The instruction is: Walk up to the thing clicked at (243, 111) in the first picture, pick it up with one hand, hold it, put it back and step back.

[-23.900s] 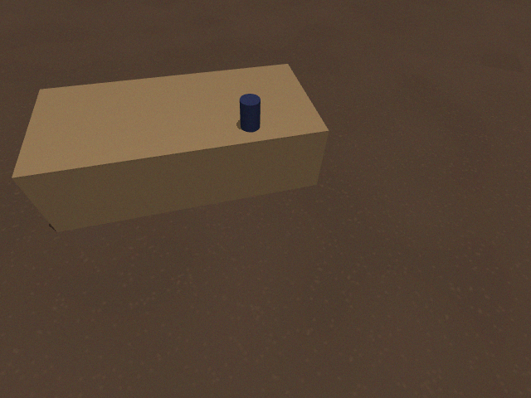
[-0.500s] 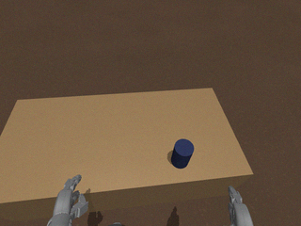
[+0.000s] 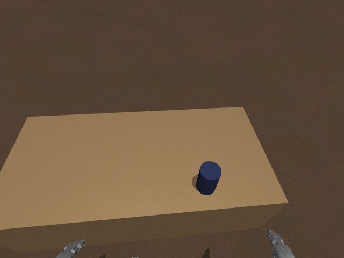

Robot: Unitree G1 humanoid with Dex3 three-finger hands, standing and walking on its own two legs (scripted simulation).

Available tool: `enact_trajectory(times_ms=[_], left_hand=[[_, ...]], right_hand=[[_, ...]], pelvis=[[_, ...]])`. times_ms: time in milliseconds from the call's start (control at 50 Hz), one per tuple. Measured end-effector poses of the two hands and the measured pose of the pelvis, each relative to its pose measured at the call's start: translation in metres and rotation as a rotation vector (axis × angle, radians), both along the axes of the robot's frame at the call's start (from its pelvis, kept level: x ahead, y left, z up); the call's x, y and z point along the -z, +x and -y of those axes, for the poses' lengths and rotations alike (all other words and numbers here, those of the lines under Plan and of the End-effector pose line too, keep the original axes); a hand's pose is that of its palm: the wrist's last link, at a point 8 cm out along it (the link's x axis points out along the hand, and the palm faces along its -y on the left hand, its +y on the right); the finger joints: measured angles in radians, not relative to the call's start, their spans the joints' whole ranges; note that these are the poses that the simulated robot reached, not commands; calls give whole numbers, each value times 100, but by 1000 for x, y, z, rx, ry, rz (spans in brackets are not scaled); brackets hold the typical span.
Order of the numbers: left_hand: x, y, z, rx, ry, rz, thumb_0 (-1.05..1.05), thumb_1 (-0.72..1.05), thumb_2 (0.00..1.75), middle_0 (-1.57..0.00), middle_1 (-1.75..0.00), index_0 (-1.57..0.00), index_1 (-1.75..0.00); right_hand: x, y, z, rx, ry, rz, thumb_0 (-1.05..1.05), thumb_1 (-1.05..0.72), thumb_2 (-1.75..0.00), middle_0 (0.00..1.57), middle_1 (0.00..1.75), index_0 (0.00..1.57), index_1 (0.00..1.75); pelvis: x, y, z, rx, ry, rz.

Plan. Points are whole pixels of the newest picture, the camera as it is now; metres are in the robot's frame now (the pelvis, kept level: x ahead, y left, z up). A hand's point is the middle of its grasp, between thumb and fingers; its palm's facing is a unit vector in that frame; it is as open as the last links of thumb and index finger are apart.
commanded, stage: home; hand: right
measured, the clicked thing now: (208, 178) +0.48 -0.15 -0.32
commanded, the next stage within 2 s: stand in 1.36 s
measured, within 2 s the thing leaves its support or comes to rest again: neither
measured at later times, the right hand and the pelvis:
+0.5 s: hand out of the picture +0.06 -0.25 -0.12, palm faces +0.03 +0.92 -0.38, open 17.4 cm; pelvis +0.00 +0.00 +0.03, yaw -1 degrees
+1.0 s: hand out of the picture +0.06 -0.24 -0.12, palm faces +0.01 +0.93 -0.37, open 17.4 cm; pelvis +0.00 +0.01 +0.03, yaw +0 degrees
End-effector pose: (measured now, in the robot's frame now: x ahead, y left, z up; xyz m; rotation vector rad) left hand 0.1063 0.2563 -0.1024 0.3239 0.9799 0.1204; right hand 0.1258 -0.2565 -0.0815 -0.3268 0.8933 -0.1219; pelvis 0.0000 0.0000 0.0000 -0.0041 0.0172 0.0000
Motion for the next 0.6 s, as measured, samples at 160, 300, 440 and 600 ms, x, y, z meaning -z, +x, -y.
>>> enact_trajectory(times_ms=[160,300,440,600], left_hand=[[-3,-20,-20,-61,18,-94,1,90,90,-20,-30,-20,-30],[0,-24,-21,-71,3,-133,1,90,90,-20,-30,-20,-30],[2,-30,-20,-66,-19,-168,1,90,90,-20,-30,-20,-30],[4,-47,-27,-78,-18,-220,1,90,90,-20,-30,-20,-30]], right_hand=[[1,-38,37,92,-56,-143,0,53,-6,6,5,6,5],[-1,-61,42,141,-69,-215,0,53,-6,6,5,6,5],[-1,-74,36,162,-59,-255,0,53,-6,6,5,6,5],[0,-84,31,167,-55,-292,0,52,-6,6,5,6,5]], pelvis=[[-12,8,4,3,-4,40],[-20,8,4,8,-8,69],[-25,4,1,10,-11,89],[-27,-3,-4,10,-12,95]])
